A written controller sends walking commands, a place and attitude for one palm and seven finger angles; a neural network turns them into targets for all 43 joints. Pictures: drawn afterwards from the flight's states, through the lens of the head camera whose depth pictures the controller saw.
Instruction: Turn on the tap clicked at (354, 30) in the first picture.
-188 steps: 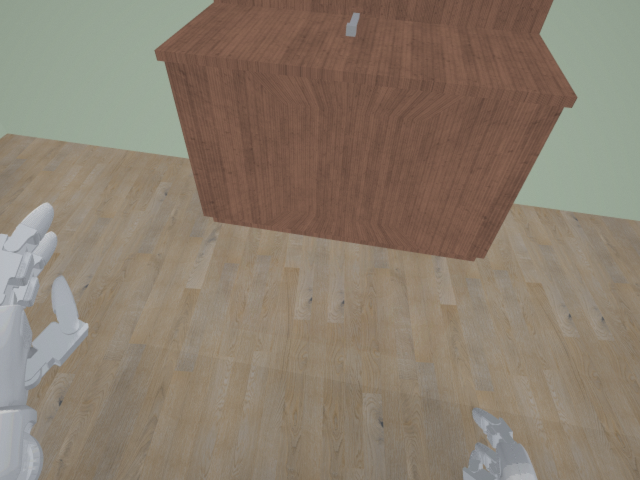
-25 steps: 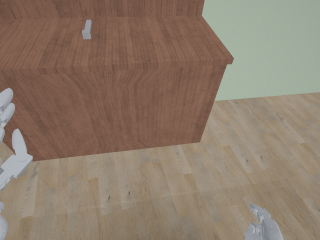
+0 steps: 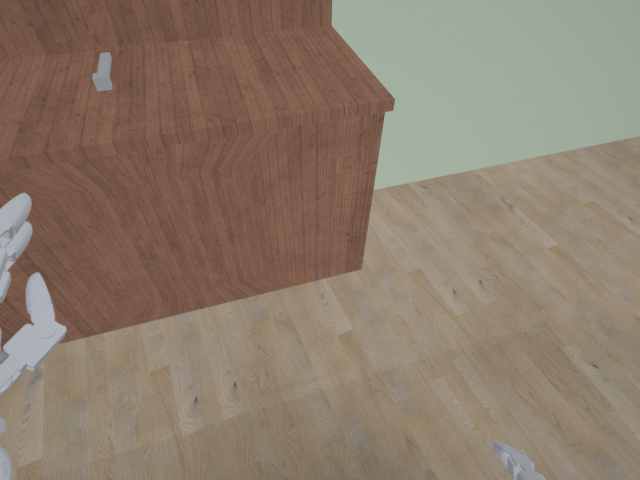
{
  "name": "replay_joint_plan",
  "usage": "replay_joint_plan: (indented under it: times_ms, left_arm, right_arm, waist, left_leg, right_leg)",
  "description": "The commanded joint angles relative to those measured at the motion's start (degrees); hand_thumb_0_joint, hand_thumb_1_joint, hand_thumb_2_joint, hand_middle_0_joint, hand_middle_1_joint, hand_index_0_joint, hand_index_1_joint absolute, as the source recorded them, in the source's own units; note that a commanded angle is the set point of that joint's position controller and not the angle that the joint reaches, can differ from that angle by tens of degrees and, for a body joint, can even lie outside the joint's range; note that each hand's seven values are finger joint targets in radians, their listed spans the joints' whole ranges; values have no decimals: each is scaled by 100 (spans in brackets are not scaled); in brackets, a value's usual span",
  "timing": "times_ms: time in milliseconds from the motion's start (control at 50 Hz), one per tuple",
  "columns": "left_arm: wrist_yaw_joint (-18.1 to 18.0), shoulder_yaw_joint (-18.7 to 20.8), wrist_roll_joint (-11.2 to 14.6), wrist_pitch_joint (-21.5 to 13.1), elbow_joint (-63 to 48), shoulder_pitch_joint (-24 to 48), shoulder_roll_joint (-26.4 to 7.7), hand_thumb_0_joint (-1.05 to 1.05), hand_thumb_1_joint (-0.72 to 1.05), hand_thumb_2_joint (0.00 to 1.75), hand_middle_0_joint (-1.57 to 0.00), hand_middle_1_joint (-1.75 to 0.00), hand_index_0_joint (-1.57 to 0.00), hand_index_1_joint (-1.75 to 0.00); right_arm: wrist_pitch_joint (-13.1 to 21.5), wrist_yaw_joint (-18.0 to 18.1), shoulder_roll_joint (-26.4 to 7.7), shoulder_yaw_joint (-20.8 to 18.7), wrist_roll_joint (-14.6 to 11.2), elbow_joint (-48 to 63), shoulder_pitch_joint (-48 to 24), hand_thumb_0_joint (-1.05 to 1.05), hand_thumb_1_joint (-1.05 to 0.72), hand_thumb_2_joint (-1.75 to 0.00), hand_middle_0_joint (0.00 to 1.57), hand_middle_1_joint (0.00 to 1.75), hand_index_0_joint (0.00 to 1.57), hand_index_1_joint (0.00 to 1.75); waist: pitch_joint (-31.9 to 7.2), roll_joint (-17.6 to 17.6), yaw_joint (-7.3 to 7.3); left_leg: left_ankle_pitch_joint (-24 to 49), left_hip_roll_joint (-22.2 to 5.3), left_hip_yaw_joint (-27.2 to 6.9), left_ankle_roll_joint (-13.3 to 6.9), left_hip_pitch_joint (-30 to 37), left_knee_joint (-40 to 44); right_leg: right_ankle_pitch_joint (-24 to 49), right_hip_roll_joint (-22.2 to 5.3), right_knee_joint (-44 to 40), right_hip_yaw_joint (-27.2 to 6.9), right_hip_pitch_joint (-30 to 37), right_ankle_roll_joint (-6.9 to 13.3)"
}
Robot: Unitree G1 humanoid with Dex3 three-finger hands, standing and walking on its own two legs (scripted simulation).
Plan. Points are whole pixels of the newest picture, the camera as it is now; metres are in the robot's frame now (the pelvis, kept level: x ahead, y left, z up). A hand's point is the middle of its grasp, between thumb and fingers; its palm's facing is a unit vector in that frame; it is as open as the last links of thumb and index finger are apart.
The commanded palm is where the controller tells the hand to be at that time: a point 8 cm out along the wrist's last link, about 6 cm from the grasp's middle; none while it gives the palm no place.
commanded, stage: take the last steps up to it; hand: left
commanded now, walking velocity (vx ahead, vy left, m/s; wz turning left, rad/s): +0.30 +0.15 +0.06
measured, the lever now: (102, 81) +0.84 +0.48 +0.09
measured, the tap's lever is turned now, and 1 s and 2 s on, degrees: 0 0 0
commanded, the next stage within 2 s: come to a stop and stand still in 1.82 s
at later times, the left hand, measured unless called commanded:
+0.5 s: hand (52, 289) +0.26 +0.26 +0.17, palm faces +0.44 -0.78 -0.44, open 7.4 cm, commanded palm +0.20 +0.30 +0.18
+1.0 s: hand (81, 194) +0.39 +0.29 +0.17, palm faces +0.42 -0.78 -0.47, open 7.4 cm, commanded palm +0.33 +0.33 +0.18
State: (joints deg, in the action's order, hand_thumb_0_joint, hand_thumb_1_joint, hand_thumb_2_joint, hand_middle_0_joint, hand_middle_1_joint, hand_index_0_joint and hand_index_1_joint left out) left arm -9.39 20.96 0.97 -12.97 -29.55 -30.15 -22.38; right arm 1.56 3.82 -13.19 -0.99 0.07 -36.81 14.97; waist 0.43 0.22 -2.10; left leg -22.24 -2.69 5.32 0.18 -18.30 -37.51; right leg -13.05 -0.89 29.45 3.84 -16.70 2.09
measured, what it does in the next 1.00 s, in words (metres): walks ahead: left foot, then left foot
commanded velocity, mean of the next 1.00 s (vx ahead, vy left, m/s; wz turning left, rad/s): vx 0.30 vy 0.11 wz -0.02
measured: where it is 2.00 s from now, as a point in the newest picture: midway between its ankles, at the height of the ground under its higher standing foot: (285, 434)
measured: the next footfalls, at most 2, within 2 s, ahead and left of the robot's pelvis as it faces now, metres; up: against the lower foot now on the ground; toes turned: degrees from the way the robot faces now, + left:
left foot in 0.04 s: +0.05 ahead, +0.13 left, +0.00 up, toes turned +7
left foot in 0.60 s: +0.18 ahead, +0.19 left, +0.00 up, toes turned +11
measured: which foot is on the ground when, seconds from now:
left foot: up 0.00-0.02, down 0.04-0.28, up 0.30-0.58, down 0.60-0.92, up 0.94-1.00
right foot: down 0.00-0.62, up 0.64-0.90, down 0.92-1.00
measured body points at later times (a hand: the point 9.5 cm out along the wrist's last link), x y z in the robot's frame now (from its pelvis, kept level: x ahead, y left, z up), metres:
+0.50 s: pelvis +0.06 +0.02 +0.00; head +0.08 +0.00 +0.45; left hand +0.23 +0.30 +0.19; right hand +0.22 -0.21 -0.10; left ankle +0.10 +0.18 -0.69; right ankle +0.03 -0.09 -0.74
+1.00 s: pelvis +0.17 +0.05 -0.01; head +0.20 +0.03 +0.44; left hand +0.36 +0.33 +0.20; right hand +0.32 -0.17 -0.13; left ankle +0.13 +0.18 -0.68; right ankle +0.19 -0.03 -0.74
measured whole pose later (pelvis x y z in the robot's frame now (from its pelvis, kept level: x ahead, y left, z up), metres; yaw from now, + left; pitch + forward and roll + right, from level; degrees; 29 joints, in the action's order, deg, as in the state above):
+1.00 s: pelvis +0.17 +0.05 -0.01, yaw +0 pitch +0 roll +1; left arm -8.4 21.3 1.3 -13.8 -26.3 -25.7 -21.0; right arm 4.0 2.9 -10.6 -0.3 -0.4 -38.9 11.3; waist 3.3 -2.9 1.0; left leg -24.8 -3.5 3.9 0.5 -23.5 -60.2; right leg -17.9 -2.5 36.7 9.1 -18.4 3.3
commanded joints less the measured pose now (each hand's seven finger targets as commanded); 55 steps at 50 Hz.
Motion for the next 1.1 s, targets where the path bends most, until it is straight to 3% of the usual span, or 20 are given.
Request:
replay_joint_plan:
  times_ms: [0, 60, 200, 220, 260, 280, 320, 380, 540, 560, 600, 640, 720, 840, 860, 880, 900, 920, 980, 1080]
  left_arm:
    - [-156, 591, -10, -338, -933, 573, -781, 0, 90, 90, -20, -30, -20, -30]
    - [-106, 463, -107, -409, -756, 750, -675, 0, 90, 90, -20, -30, -20, -30]
    - [-75, 394, -152, -418, -933, 828, -685, 0, 90, 90, -20, -30, -20, -30]
    - [-75, 423, -183, -412, -789, 800, -718, 0, 90, 90, -20, -30, -20, -30]
    - [-92, 715, -80, -397, -527, 955, -1014, 0, 90, 90, -20, -30, -20, -30]
    - [-50, 604, -16, -444, -587, 1165, -912, 0, 90, 90, -20, -30, -20, -30]
    - [2, 718, 2, -491, -408, 902, -966, 0, 90, 90, -20, -30, -20, -30]
    - [14, 604, -27, -602, -501, 761, -807, 0, 90, 90, -20, -30, -20, -30]
    - [-132, 523, -15, -453, -1271, 1049, -777, 0, 90, 90, -20, -30, -20, -30]
    - [-128, 528, -15, -475, -1345, 1195, -796, 0, 90, 90, -20, -30, -20, -30]
    - [-126, 555, 15, -545, -1532, 1312, -776, 0, 90, 90, -20, -30, -20, -30]
    - [-73, 739, 21, -549, -1202, 967, -1002, 0, 90, 90, -20, -30, -20, -30]
    - [-28, 703, 57, -543, -1711, 391, -772, 0, 90, 90, -20, -30, -20, -30]
    - [-61, 773, 71, -333, -931, 237, -788, 0, 90, 90, -20, -30, -20, -30]
    - [-61, 784, 46, -301, -786, 372, -831, 0, 90, 90, -20, -30, -20, -30]
    - [-59, 813, 2, -284, -661, 513, -934, 0, 90, 90, -20, -30, -20, -30]
    - [-76, 951, 0, -275, -530, 596, -1111, 0, 90, 90, -20, -30, -20, -30]
    - [-33, 852, 114, -267, -486, 844, -987, 0, 90, 90, -20, -30, -20, -30]
    - [24, 760, 15, -464, -657, 781, -912, 0, 90, 90, -20, -30, -20, -30]
    - [-43, 711, -11, -550, -1030, 522, -883, 0, 90, 90, -20, -30, -20, -30]
  right_arm:
    - [429, 98, -499, -195, 5, 978, -602, 0, -90, -90, 20, 30, 20, 30]
    - [525, 116, -579, -183, -9, 901, -688, 0, -90, -90, 20, 30, 20, 30]
    - [736, 21, -582, -219, 15, 743, -652, 0, -90, -90, 20, 30, 20, 30]
    - [696, 11, -546, -209, 0, 737, -648, 0, -90, -90, 20, 30, 20, 30]
    - [632, -46, -476, -275, -47, 858, -777, 0, -90, -90, 20, 30, 20, 30]
    - [624, -88, -626, -388, -25, 791, -746, 0, -90, -90, 20, 30, 20, 30]
    - [468, -104, -508, -249, -22, 644, -764, 0, -90, -90, 20, 30, 20, 30]
    - [380, -87, -368, -135, -16, 720, -866, 0, -90, -90, 20, 30, 20, 30]
    - [565, 57, -317, -202, 5, 1026, -798, 0, -90, -90, 20, 30, 20, 30]
    - [588, 85, -428, -267, -26, 1024, -678, 0, -90, -90, 20, 30, 20, 30]
    - [591, 42, -614, -364, -72, 1092, -610, 0, -90, -90, 20, 30, 20, 30]
    - [656, 28, -407, -268, -21, 939, -728, 0, -90, -90, 20, 30, 20, 30]
    - [744, -76, -433, -290, -111, 855, -742, 0, -90, -90, 20, 30, 20, 30]
    - [698, 33, -433, -182, -73, 884, -747, 0, -90, -90, 20, 30, 20, 30]
    - [650, 62, -424, -177, -81, 878, -785, 0, -90, -90, 20, 30, 20, 30]
    - [595, 62, -348, -183, -83, 873, -752, 0, -90, -90, 20, 30, 20, 30]
    - [572, 36, -257, -145, -69, 957, -820, 0, -90, -90, 20, 30, 20, 30]
    - [583, -64, -448, -236, -57, 918, -853, 0, -90, -90, 20, 30, 20, 30]
    - [508, -94, -344, -124, -37, 681, -902, 0, -90, -90, 20, 30, 20, 30]
    - [431, -68, -366, -164, 1, 856, -871, 0, -90, -90, 20, 30, 20, 30]
  waist:
    - [-505, -25, 85]
    - [79, -1749, 76]
    - [-252, -1137, 207]
    - [-342, -730, 187]
    - [-296, 1527, 267]
    - [-48, 1253, 234]
    - [117, 473, 189]
    - [-40, 649, 174]
    - [-480, 621, 239]
    - [-616, 62, 132]
    - [-1003, -1814, 88]
    - [-807, -1702, 102]
    - [-745, -1305, 215]
    - [-687, -1011, 217]
    - [-696, -696, 247]
    - [-723, 296, 270]
    - [-649, 1688, 279]
    - [-654, 1875, 292]
    - [-242, 528, 215]
    - [-490, 635, 237]
  left_leg:
    - [-58, -91, -101, -253, 768, 1573]
    - [-1638, -1685, -2519, -1155, 313, 2773]
    - [547, -924, -929, -705, 4, 1338]
    - [524, -732, -652, -554, -564, 708]
    - [-759, 153, -52, -71, -2318, -1928]
    - [-508, -81, -691, 28, -2379, -2648]
    - [-75, -356, -860, 79, -2472, -2979]
    - [396, -484, -508, 80, -1865, -1947]
    - [1127, 59, 678, -52, 707, 1057]
    - [1172, -86, 426, -142, 1309, 1275]
    - [2513, -1768, -2070, -1016, 2526, 1732]
    - [1855, -2161, -2687, -1662, 1986, 1941]
    - [1966, -1524, -975, -1196, 1375, 1823]
    - [1142, -1232, -211, -656, 411, 1234]
    - [875, -1090, -61, -545, 22, 653]
    - [411, -678, 236, -378, -631, -614]
    - [-695, 62, 372, -110, -1969, -2114]
    - [-784, 36, -348, -17, -2311, -3100]
    - [61, -368, -685, 117, -2394, -3547]
    - [606, -338, -19, 62, -1308, -1216]
  right_leg:
    - [-1781, -982, -618, -1218, 51, 306]
    - [-1813, -34, 1974, 44, -991, -195]
    - [-742, -88, -185, 485, 678, -228]
    - [-584, -409, -584, 22, 1342, -39]
    - [-1001, -2406, -1555, -3475, 1881, 960]
    - [-1493, -2616, -1870, -3668, 1411, 1156]
    - [-748, -2389, -1640, -2694, 1171, 1109]
    - [929, -1867, -1304, -1120, 959, 735]
    - [386, -1193, -328, -407, 625, 275]
    - [503, -1012, 499, -250, 284, 136]
    - [-2037, -119, 3081, 285, -1459, -280]
    - [-2151, -394, 4229, -315, -2101, -255]
    - [-1271, -514, 2878, 61, -1648, -310]
    - [-408, -34, 245, 744, 432, -322]
    - [-300, -144, -163, 521, 940, -235]
    - [-497, -809, -673, -710, 1367, 108]
    - [-32, -2031, -1247, -3038, 1934, 752]
    - [-427, -2465, -1565, -3727, 1865, 900]
    - [611, -2117, -1271, -2028, 1361, 879]
    - [1722, -1669, -1047, -611, 1027, 634]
